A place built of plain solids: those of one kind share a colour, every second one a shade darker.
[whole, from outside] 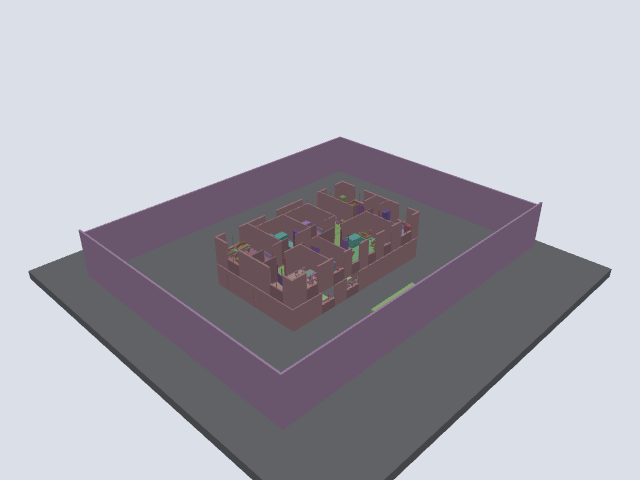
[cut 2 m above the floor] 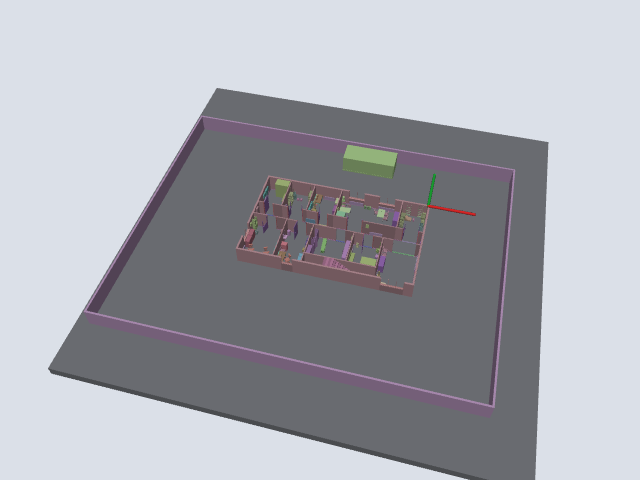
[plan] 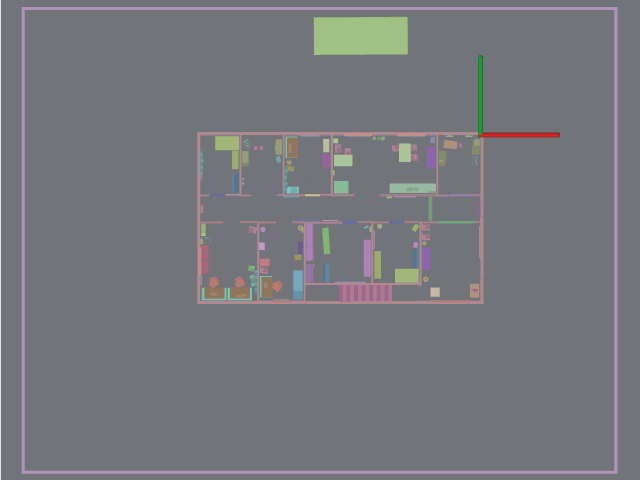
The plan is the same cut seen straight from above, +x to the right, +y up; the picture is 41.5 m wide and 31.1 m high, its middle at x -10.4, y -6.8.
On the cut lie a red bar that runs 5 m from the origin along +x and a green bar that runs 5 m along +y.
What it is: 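A works' own office and amenities block on a factory's ground, two floors round a stairwell, for the staff and hands of a middling works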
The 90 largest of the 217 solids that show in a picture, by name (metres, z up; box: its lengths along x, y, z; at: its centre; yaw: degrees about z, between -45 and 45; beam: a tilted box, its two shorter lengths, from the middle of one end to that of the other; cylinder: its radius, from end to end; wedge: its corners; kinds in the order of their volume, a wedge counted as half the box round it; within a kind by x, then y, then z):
{
 "yard_bound_1": {"box": [0.2, 30.25, 5.16], "at": [-29.63, -6.83, 2.53]},
 "yard_bound_2": {"box": [38.6, 0.2, 5.16], "at": [-10.43, -21.85, 2.53]},
 "yard_bound_3": {"box": [38.6, 0.2, 5.55], "at": [-10.43, 8.2, 2.73]},
 "yard_bound_4": {"box": [0.2, 30.25, 5.55], "at": [8.77, -6.83, 2.73]},
 "beyond_container_1": {"box": [5.99, 2.32, 2.59], "at": [-7.75, 6.43, 1.24], "yaw": 0.3},
 "beyond_container_2": {"box": [6.06, 2.4, 2.65], "at": [-7.75, 6.43, 1.27], "yaw": 0.3},
 "wall_1": {"box": [0.2, 1.86, 2.5], "at": [-18.25, -10.03, 1.2]},
 "wall_2": {"box": [0.2, 2.01, 3.05], "at": [-18.25, -9.95, 4.08]},
 "wall_3": {"box": [0.2, 1.81, 3.05], "at": [-18.25, -6.55, 4.08]},
 "wall_4": {"box": [0.2, 1.66, 2.5], "at": [-18.25, -6.47, 1.2]},
 "wall_5": {"box": [0.2, 1.75, 2.5], "at": [-18.25, -4.78, 1.2]},
 "wall_6": {"box": [0.2, 1.75, 3.05], "at": [-18.25, -4.78, 4.08]},
 "wall_7": {"box": [0.2, 1.36, 3.05], "at": [-18.25, -3.23, 4.08]},
 "wall_8": {"box": [0.2, 4.1, 2.5], "at": [-18.25, -1.85, 1.2]},
 "wall_9": {"box": [0.2, 1.56, 3.05], "at": [-18.25, -0.57, 4.08]},
 "wall_10": {"box": [1.16, 0.2, 3.05], "at": [-17.77, 0.1, 4.08]},
 "wall_11": {"box": [1.36, 0.2, 3.05], "at": [-17.68, -10.85, 4.08]},
 "wall_12": {"box": [2.8, 0.2, 2.5], "at": [-16.95, 0.1, 1.2]},
 "wall_13": {"box": [3.95, 0.2, 2.5], "at": [-16.38, -10.85, 1.2]},
 "wall_14": {"box": [0.06, 3.9, 2.5], "at": [-15.58, -1.95, 1.2]},
 "wall_15": {"box": [0.06, 3.9, 2.5], "at": [-15.52, -1.95, 1.2]},
 "wall_16": {"box": [0.96, 0.2, 3.05], "at": [-14.93, 0.1, 4.08]},
 "wall_17": {"box": [0.06, 5.1, 2.5], "at": [-14.43, -8.2, 1.2]},
 "wall_18": {"box": [0.06, 3.9, 3.05], "at": [-14.42, -1.95, 4.08]},
 "wall_19": {"box": [0.06, 5.1, 2.5], "at": [-14.37, -8.2, 1.2]},
 "wall_20": {"box": [0.06, 5.16, 3.05], "at": [-14.37, -8.17, 4.08]},
 "wall_21": {"box": [2.8, 0.2, 2.5], "at": [-14.15, 0.1, 1.2]},
 "wall_22": {"box": [0.06, 3.9, 2.5], "at": [-12.78, -1.95, 1.2]},
 "wall_23": {"box": [0.06, 3.9, 2.5], "at": [-12.72, -1.95, 1.2]},
 "wall_24": {"box": [3.92, 0.06, 3.05], "at": [-12.5, -3.87, 4.08]},
 "wall_25": {"box": [1.26, 0.2, 3.05], "at": [-11.97, 0.1, 4.08]},
 "wall_26": {"box": [0.06, 4.06, 2.5], "at": [-11.43, -7.68, 1.2]},
 "wall_27": {"box": [0.06, 4.0, 2.5], "at": [-11.37, -7.65, 1.2]},
 "wall_28": {"box": [0.06, 4.0, 3.05], "at": [-11.37, -7.65, 4.08]},
 "wall_29": {"box": [3.1, 0.2, 2.5], "at": [-11.2, 0.1, 1.2]},
 "wall_30": {"box": [3.46, 0.2, 3.05], "at": [-9.68, -10.85, 4.08]},
 "wall_31": {"box": [0.06, 3.9, 2.5], "at": [-9.68, -1.95, 1.2]},
 "wall_32": {"box": [0.06, 3.9, 2.5], "at": [-9.62, -1.95, 1.2]},
 "wall_33": {"box": [3.6, 0.06, 3.05], "at": [-9.6, -9.62, 4.08]},
 "wall_34": {"box": [1.26, 0.2, 3.05], "at": [-9.53, 0.1, 4.08]},
 "wall_35": {"box": [4.4, 0.06, 2.5], "at": [-9.2, -9.62, 1.2]},
 "wall_36": {"box": [4.46, 0.06, 2.85], "at": [-9.17, -9.68, 1.38]},
 "wall_37": {"box": [0.06, 4.0, 3.05], "at": [-7.77, -7.65, 4.08]},
 "wall_38": {"box": [7.5, 0.2, 2.85], "at": [-7.65, -10.85, 1.38]},
 "wall_39": {"box": [0.06, 3.9, 3.05], "at": [-7.02, -1.95, 4.08]},
 "wall_40": {"box": [0.06, 4.0, 2.5], "at": [-6.97, -7.65, 1.2]},
 "wall_41": {"box": [1.66, 0.2, 2.5], "at": [-6.22, 0.1, 1.2]},
 "wall_42": {"box": [3.9, 0.06, 3.05], "at": [-5.85, -9.62, 4.08]},
 "wall_43": {"box": [2.36, 0.2, 3.05], "at": [-5.08, -10.85, 4.08]},
 "wall_44": {"box": [0.06, 3.9, 3.05], "at": [-4.72, -1.95, 4.08]},
 "wall_45": {"box": [3.71, 0.06, 2.5], "at": [-4.65, -3.87, 1.2]},
 "wall_46": {"box": [3.77, 0.06, 2.5], "at": [-4.62, -3.93, 1.2]},
 "wall_47": {"box": [0.06, 4.0, 2.5], "at": [-3.93, -7.65, 1.2]},
 "wall_48": {"box": [1.66, 0.2, 3.05], "at": [-3.92, 0.1, 4.08]},
 "wall_49": {"box": [0.06, 4.06, 2.5], "at": [-3.87, -7.68, 1.2]},
 "wall_50": {"box": [0.06, 4.06, 3.05], "at": [-3.87, -7.68, 4.08]},
 "wall_51": {"box": [1.06, 0.2, 3.05], "at": [-3.38, -10.85, 4.08]},
 "wall_52": {"box": [0.06, 3.9, 2.5], "at": [-2.83, -1.95, 1.2]},
 "wall_53": {"box": [0.06, 3.9, 2.5], "at": [-2.77, -1.95, 1.2]},
 "wall_54": {"box": [3.0, 0.2, 2.5], "at": [-1.3, 0.1, 1.2]},
 "wall_55": {"box": [1.81, 0.2, 3.05], "at": [-0.7, 0.1, 4.08]},
 "wall_56": {"box": [1.26, 0.2, 3.05], "at": [-0.42, -10.85, 4.08]},
 "wall_57": {"box": [0.2, 1.86, 3.05], "at": [0.1, -10.03, 4.08]},
 "wall_58": {"box": [0.2, 5.3, 2.5], "at": [0.1, -8.3, 1.2]},
 "wall_59": {"box": [0.2, 1.66, 3.05], "at": [0.1, -6.47, 4.08]},
 "wall_60": {"box": [0.2, 1.75, 2.5], "at": [0.1, -4.78, 1.2]},
 "wall_61": {"box": [0.2, 1.75, 3.05], "at": [0.1, -4.78, 4.08]},
 "wall_62": {"box": [0.2, 1.06, 3.05], "at": [0.1, -3.38, 4.08]},
 "wall_63": {"box": [0.2, 4.1, 2.5], "at": [0.1, -1.85, 1.2]},
 "wall_64": {"box": [0.2, 1.26, 3.05], "at": [0.1, -0.42, 4.08]},
 "raised_floor_gallery_1": {"box": [3.13, 6.98, 0.25], "at": [-12.9, -7.33, 2.68]},
 "raised_floor_gallery_2": {"box": [11.53, 1.88, 0.25], "at": [-5.7, -4.78, 2.68]},
 "raised_floor_drawing_1": {"box": [7.53, 4.03, 0.25], "at": [-10.75, -1.95, 2.68]},
 "wc_cubicles_1": {"box": [1.54, 0.91, 2.08], "at": [-16.42, -0.53, 0.99]},
 "wc_cubicles_2": {"box": [1.54, 0.91, 2.08], "at": [-4.77, -9.12, 0.99]},
 "raised_floor_manager_1": {"box": [4.03, 5.23, 0.25], "at": [-1.95, -8.2, 2.68]},
 "raised_floor_meeting_1": {"box": [4.88, 4.03, 0.25], "at": [-2.38, -1.95, 2.68]},
 "stair_1": {"box": [0.27, 1.14, 2.67], "at": [-9.06, -10.23, 1.28]},
 "stair_2": {"box": [0.27, 1.14, 2.48], "at": [-8.81, -10.23, 1.19]},
 "stair_3": {"box": [0.27, 1.14, 2.29], "at": [-8.57, -10.23, 1.1]},
 "stair_4": {"box": [0.27, 1.14, 2.11], "at": [-8.32, -10.23, 1.0]},
 "stair_5": {"box": [0.27, 1.14, 1.92], "at": [-8.08, -10.23, 0.91]},
 "lockers_1": {"box": [0.45, 1.2, 1.85], "at": [-11.06, -8.95, 0.88]},
 "lockers_2": {"box": [0.45, 2.4, 1.85], "at": [-7.34, -7.99, 0.88]},
 "plan_chest_1": {"box": [1.27, 0.85, 1.01], "at": [-11.89, -3.3, 3.26]},
 "plan_chest_2": {"box": [1.32, 0.92, 0.97], "at": [-6.79, -9.08, 3.24]},
 "vending_machine_1": {"box": [0.95, 0.82, 1.88], "at": [-9.02, -3.38, 0.89]},
 "counter_1": {"box": [0.55, 1.4, 0.95], "at": [-3.51, -8.01, 0.57]},
 "counter_2": {"box": [0.55, 1.4, 0.95], "at": [-3.19, -1.46, 0.57]},
 "cupboard_steel_1": {"box": [0.92, 0.45, 1.88], "at": [-17.45, -3.56, 3.69]}
}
